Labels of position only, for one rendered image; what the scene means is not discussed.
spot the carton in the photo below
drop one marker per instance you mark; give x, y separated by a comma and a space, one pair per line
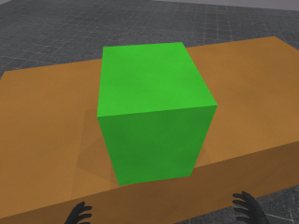
154, 111

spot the pedestal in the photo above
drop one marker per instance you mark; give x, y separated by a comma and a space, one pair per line
53, 154

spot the left robot hand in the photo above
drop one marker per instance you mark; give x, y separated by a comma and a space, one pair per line
74, 216

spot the right robot hand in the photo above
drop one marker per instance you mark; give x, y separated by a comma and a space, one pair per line
255, 212

